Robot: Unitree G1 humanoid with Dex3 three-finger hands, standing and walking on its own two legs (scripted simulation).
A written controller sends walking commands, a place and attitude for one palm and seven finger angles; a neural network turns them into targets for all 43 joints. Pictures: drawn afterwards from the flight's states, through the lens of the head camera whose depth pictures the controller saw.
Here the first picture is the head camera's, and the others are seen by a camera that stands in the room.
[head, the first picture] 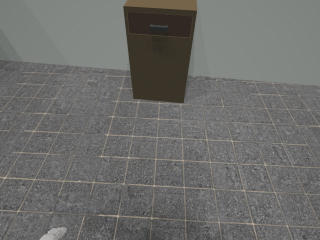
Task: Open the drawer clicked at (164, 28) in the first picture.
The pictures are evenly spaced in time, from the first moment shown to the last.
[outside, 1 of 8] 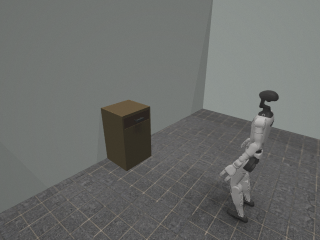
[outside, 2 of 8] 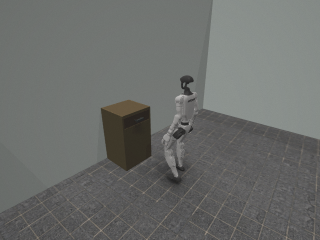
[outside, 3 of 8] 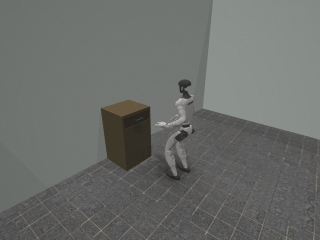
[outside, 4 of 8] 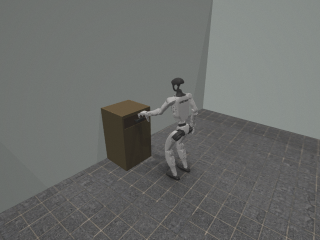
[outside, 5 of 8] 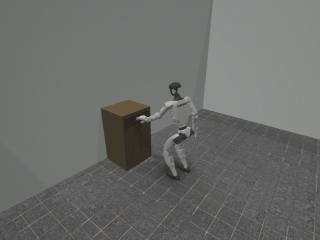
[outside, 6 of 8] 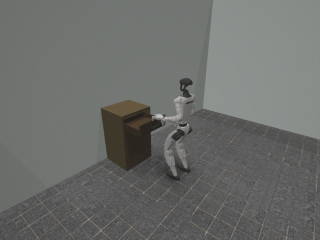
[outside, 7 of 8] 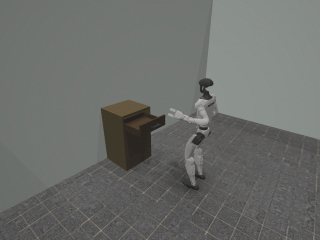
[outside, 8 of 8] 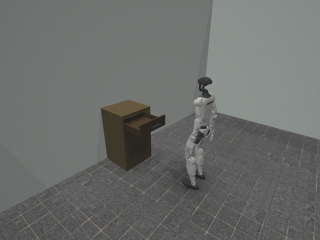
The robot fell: no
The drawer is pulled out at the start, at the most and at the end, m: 0.00 0.30 0.29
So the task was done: yes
